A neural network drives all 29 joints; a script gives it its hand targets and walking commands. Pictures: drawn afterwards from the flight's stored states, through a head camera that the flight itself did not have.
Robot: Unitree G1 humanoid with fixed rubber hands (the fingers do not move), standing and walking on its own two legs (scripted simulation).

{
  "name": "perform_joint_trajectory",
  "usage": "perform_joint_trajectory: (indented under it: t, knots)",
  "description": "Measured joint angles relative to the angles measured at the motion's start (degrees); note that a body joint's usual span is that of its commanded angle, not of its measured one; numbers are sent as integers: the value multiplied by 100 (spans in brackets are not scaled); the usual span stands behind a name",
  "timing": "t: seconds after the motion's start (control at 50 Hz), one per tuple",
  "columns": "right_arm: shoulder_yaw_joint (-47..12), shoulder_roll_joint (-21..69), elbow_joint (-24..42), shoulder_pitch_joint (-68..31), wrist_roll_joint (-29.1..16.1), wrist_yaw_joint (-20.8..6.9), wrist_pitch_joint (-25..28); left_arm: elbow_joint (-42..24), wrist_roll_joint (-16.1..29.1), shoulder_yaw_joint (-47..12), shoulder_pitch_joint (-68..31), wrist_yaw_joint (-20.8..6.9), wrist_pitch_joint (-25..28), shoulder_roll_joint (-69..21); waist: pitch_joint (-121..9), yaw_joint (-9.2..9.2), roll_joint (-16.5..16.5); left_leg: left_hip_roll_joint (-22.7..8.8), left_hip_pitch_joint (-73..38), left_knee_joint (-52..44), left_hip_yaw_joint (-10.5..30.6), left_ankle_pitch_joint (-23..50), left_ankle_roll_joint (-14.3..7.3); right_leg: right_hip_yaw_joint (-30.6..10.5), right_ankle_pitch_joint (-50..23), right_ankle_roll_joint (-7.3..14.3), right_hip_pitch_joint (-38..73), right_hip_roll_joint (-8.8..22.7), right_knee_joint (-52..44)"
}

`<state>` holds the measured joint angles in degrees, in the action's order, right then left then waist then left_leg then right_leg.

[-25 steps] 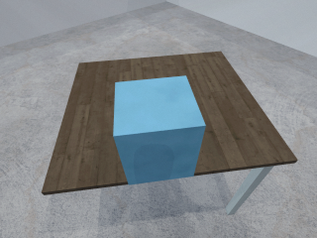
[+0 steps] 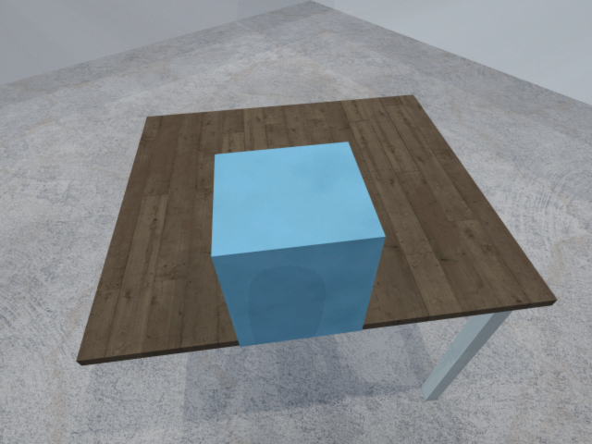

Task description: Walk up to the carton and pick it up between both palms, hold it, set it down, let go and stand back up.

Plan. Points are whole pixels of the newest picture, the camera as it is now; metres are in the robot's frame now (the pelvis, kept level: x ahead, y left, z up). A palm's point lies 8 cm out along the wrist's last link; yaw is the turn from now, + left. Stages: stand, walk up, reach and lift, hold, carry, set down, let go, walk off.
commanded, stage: stand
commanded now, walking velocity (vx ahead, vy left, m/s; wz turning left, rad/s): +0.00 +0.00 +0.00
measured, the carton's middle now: (292, 247) +0.41 +0.03 +0.01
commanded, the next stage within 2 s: none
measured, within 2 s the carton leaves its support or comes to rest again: neither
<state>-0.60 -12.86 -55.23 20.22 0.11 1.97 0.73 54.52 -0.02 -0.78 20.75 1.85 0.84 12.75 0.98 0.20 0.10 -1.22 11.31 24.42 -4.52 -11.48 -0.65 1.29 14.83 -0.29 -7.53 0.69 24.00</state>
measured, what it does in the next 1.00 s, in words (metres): stands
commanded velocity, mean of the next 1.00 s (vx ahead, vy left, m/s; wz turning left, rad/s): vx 0.00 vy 0.00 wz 0.00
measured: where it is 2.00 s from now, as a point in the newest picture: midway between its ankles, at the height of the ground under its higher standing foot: outside the picture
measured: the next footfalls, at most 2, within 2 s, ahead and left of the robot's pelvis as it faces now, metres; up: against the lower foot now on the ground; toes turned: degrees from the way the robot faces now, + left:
none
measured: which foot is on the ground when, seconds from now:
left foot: down 0.00-1.00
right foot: down 0.00-1.00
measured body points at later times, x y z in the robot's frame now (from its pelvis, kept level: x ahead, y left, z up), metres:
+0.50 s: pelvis +0.00 +0.00 +0.00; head +0.01 +0.00 +0.45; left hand +0.01 +0.25 -0.15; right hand +0.01 -0.25 -0.15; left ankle +0.02 +0.11 -0.74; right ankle -0.02 -0.12 -0.74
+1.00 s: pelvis +0.01 +0.00 +0.00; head +0.02 +0.01 +0.45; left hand +0.01 +0.24 -0.15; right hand +0.01 -0.24 -0.15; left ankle +0.02 +0.11 -0.74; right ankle -0.02 -0.12 -0.74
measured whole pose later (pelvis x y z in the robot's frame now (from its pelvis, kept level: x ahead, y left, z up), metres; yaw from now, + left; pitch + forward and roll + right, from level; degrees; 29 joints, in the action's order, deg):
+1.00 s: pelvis +0.01 +0.00 +0.00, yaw +0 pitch -1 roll +0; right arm -0.9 -11.6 -57.8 19.5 0.0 2.3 1.0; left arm 58.0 0.0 -1.2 19.8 2.3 0.8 11.6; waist 1.7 0.2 0.4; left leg -0.7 10.5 23.6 -4.7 -11.8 -0.9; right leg 1.1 15.1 -0.7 -6.7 1.2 23.2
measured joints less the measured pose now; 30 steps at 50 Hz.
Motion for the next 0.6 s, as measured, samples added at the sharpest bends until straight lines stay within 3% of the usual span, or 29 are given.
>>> perform_joint_trajectory:
  t: [0.6]
  knots:
    - [-31,89,-171,-49,-7,23,17,226,-1,-31,-76,30,-1,-76,63,1,20,27,-29,-38,-8,-26,-16,-8,23,-22,31,25,-42]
